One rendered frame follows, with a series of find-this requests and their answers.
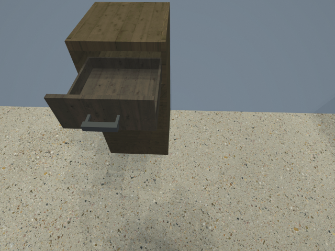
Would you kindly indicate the handle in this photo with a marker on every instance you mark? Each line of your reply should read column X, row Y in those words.
column 100, row 126

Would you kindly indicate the drawer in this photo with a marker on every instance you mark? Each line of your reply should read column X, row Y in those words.
column 109, row 86

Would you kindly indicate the cabinet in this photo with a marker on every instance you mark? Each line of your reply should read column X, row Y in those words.
column 134, row 30

